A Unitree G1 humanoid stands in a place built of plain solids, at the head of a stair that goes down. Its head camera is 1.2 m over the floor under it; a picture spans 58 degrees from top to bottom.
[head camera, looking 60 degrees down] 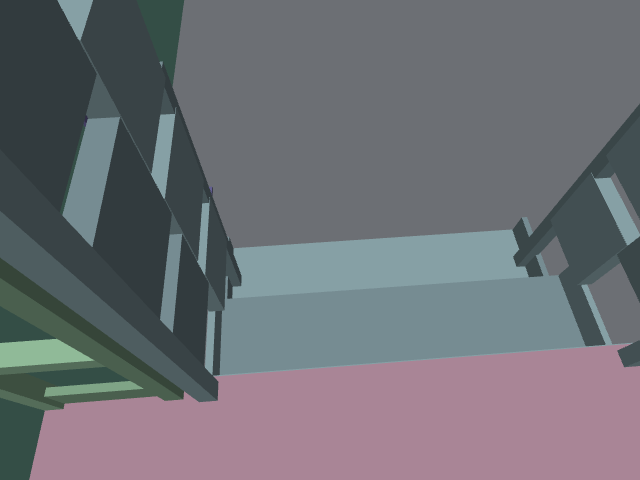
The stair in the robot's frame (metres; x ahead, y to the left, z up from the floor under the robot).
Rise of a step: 0.18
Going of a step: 0.30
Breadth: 1.22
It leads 4 degrees to the left of straight ahead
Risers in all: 3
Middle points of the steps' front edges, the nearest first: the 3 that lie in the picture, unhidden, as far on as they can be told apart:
0.31 -0.27 0.00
0.61 -0.25 -0.18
0.91 -0.23 -0.37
